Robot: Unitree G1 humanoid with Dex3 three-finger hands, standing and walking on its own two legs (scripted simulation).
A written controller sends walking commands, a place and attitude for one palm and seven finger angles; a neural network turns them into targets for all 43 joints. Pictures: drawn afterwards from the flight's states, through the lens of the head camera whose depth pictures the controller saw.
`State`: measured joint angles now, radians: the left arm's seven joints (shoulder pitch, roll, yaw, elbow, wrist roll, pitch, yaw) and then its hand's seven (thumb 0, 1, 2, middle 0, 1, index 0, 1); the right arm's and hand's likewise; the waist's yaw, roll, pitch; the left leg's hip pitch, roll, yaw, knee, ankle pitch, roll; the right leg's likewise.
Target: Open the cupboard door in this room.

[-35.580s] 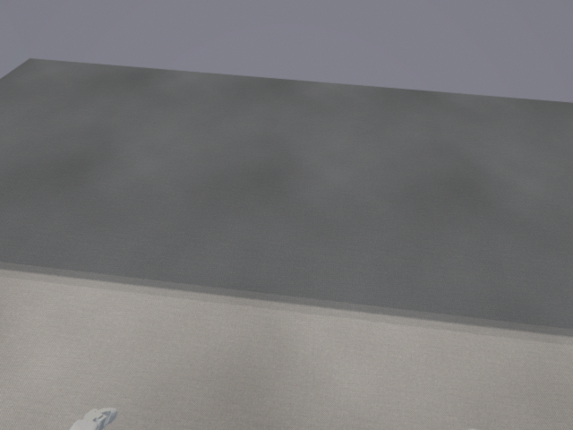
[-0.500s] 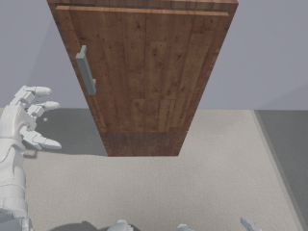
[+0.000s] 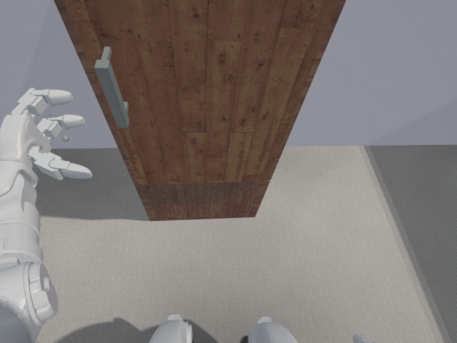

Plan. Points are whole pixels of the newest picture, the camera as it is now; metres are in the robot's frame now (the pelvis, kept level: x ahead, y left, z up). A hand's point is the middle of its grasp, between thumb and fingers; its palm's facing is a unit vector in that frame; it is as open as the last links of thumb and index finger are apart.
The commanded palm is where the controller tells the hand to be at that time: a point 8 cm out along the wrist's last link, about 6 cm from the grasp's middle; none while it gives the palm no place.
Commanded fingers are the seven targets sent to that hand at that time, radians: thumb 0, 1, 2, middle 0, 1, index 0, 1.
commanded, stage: move the hooked fingers beside the handle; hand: left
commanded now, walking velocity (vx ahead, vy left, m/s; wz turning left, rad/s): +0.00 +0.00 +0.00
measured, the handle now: (115, 89) +0.56 +0.22 +0.07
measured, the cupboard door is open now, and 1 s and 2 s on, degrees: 0 0 0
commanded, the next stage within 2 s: slide the fingers in behind the handle in 1.40 s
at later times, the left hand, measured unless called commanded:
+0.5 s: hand (74, 106) +0.50 +0.28 +0.08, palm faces +0.04 -1.00 +0.00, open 14.0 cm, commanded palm +0.48 +0.32 +0.08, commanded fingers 0.00 -0.50 0.30 -0.30 -1.20 -0.30 -1.20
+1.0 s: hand (75, 111) +0.49 +0.27 +0.08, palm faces +0.02 -1.00 +0.01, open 14.0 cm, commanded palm +0.48 +0.32 +0.07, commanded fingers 0.00 -0.50 0.30 -0.30 -1.20 -0.30 -1.20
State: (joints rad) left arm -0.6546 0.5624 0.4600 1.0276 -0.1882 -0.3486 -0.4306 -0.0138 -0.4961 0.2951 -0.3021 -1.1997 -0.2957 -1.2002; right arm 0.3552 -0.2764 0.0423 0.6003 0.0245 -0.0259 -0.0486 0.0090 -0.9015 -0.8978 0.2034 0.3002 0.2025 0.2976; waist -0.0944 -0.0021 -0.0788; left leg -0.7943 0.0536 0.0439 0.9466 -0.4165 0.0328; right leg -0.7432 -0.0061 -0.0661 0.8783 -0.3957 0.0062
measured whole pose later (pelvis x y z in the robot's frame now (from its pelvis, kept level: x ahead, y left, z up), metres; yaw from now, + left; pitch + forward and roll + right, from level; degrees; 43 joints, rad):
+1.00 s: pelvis +0.02 +0.01 -0.01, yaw -1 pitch +20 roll -4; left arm -0.82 0.65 0.47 1.15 -0.15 -0.34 -0.44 -0.01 -0.50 0.30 -0.30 -1.20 -0.29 -1.20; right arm 0.38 -0.27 0.05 0.60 0.01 0.09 -0.03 0.01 -0.90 -0.90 0.20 0.30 0.20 0.30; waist -0.14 0.00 -0.10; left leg -0.89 0.07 0.03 0.99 -0.45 0.04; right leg -0.82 0.01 -0.07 0.88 -0.41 0.01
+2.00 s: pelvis +0.01 +0.00 -0.01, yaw -1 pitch +20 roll -4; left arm -0.84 0.58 0.44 1.14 -0.11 -0.35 -0.33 -0.01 -0.50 0.30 -0.30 -1.20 -0.30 -1.20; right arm 0.39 -0.26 0.05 0.59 0.00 0.07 -0.02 0.01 -0.90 -0.90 0.20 0.30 0.20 0.30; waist -0.16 0.01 -0.10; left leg -0.90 0.07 0.03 1.00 -0.45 0.03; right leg -0.84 0.01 -0.07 0.91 -0.41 0.01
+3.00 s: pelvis +0.01 -0.01 -0.01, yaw -1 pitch +19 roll -3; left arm -0.84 0.49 0.40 1.12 -0.10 -0.40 -0.22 -0.01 -0.50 0.30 -0.30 -1.20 -0.30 -1.20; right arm 0.39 -0.26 0.03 0.61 0.00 0.06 0.00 0.01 -0.90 -0.90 0.20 0.30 0.20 0.30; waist -0.16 0.01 -0.10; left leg -0.89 0.07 0.04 1.00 -0.45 0.02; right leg -0.84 0.02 -0.06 0.93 -0.42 0.00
